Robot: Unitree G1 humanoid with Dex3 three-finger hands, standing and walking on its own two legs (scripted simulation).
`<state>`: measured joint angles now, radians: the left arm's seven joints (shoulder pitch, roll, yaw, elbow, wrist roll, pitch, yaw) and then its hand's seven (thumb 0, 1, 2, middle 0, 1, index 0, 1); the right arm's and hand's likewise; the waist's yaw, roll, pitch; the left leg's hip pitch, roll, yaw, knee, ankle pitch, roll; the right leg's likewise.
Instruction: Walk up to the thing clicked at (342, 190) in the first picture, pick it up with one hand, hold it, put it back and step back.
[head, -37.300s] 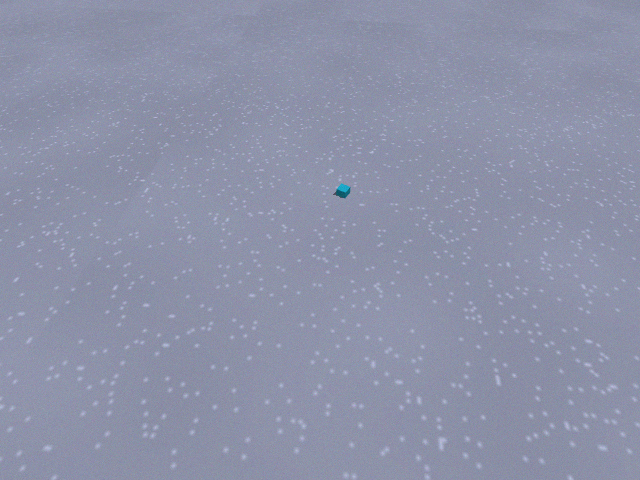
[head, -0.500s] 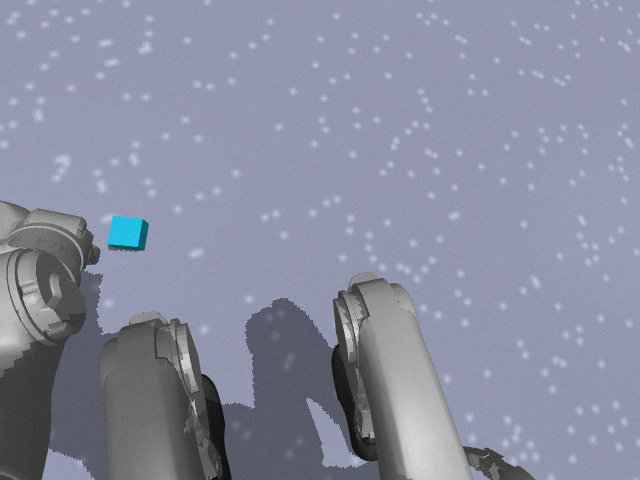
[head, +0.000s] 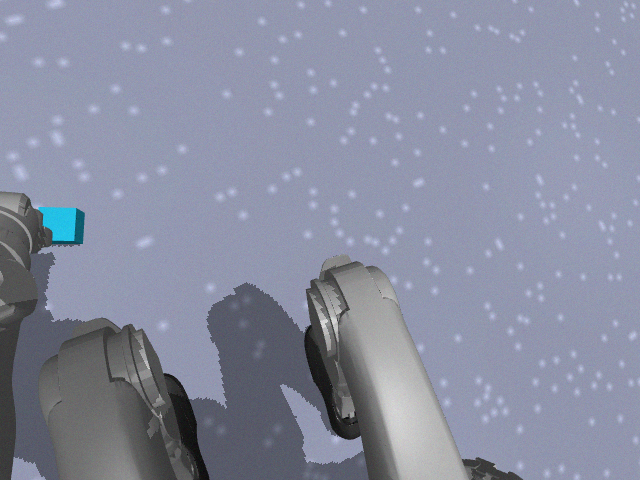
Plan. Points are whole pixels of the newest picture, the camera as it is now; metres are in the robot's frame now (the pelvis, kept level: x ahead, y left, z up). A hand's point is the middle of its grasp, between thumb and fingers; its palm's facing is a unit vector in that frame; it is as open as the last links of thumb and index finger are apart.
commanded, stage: rise first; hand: left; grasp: from above
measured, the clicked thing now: (61, 226) +0.47 +0.27 -0.32
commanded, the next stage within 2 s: none
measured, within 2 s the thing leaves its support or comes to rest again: neither
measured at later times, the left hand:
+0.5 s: hand (0, 232) +0.45 +0.29 -0.19, palm faces -0.01 -0.47 -0.88, open 14.0 cm
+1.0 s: hand (4, 236) +0.44 +0.30 -0.21, palm faces +0.01 -0.48 -0.88, open 14.1 cm
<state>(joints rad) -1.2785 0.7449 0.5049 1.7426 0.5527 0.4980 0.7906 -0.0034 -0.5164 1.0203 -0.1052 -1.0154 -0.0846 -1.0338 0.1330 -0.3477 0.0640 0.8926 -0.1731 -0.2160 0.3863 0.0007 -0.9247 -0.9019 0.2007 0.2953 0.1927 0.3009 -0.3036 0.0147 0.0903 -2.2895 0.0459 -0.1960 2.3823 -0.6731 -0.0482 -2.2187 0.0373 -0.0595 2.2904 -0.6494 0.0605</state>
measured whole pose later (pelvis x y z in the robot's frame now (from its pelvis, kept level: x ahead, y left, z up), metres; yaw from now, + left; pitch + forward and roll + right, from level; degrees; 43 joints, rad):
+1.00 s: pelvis +0.00 +0.00 -0.01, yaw -2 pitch +30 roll -10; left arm -1.27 0.80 0.48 1.70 0.47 0.52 0.85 0.00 -0.53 1.00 -0.10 -1.02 -0.08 -1.04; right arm 0.11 -0.38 0.14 0.83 -0.17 -0.20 0.48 0.00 -0.94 -0.91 0.20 0.30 0.19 0.30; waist -0.35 -0.04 0.17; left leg -2.27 0.03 -0.25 2.42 -0.69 -0.05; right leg -2.18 0.04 -0.10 2.30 -0.66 0.06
